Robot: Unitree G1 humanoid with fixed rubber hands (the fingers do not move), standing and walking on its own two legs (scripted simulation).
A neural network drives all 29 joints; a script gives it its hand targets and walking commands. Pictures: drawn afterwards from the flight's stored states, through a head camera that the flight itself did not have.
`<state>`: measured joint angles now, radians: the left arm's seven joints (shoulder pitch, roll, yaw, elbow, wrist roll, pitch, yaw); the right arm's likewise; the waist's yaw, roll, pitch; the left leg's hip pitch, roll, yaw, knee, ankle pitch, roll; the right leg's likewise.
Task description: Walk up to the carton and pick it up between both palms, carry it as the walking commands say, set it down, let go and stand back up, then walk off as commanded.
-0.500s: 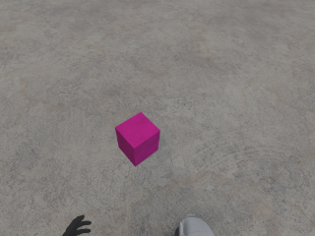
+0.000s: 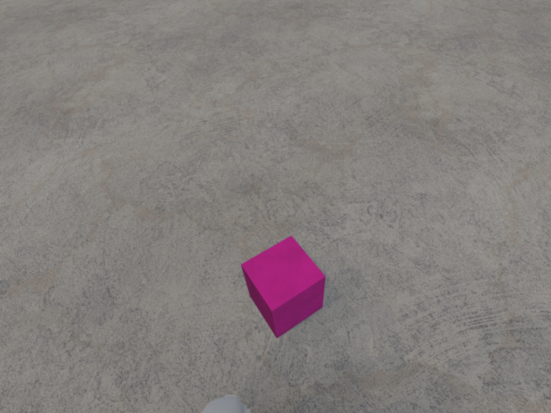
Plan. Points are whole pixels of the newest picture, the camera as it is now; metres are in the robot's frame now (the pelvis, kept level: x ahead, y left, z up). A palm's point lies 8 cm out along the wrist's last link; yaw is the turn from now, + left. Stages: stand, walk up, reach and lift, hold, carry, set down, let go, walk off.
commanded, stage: walk up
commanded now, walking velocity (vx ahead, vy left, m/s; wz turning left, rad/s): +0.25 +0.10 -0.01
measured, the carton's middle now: (284, 287) +0.62 +0.08 -0.66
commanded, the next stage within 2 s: none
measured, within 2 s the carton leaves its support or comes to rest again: neither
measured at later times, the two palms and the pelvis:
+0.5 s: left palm out of the picture +0.07 +0.27 -0.15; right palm out of the picture +0.09 -0.18 -0.16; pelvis +0.06 +0.05 -0.01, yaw +0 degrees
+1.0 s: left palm out of the picture +0.06 +0.29 -0.16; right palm out of the picture +0.07 -0.23 -0.16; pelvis +0.07 +0.03 -0.02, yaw +6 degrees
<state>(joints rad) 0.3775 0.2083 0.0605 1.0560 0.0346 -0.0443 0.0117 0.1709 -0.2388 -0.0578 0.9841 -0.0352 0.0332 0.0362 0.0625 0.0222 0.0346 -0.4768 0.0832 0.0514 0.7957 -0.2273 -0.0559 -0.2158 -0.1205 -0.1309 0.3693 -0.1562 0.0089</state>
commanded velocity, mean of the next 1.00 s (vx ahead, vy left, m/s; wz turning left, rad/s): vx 0.04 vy -0.03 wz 0.08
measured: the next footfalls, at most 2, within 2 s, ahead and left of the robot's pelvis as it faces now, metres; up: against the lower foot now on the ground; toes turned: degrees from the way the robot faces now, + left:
left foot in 0.12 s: +0.11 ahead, +0.17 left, +0.00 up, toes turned +6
right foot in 0.42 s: +0.10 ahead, -0.07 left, +0.00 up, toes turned -4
